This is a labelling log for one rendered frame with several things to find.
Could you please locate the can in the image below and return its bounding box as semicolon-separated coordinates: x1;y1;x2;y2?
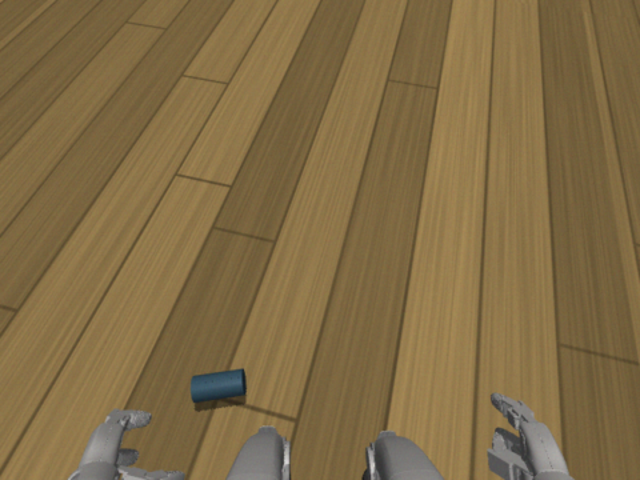
191;369;246;403

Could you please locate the right robot hand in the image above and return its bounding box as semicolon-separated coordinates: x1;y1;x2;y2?
487;393;570;480

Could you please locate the left robot hand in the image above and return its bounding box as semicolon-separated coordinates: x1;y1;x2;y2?
78;408;185;480

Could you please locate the left robot arm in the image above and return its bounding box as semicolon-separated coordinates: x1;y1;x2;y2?
67;461;119;480

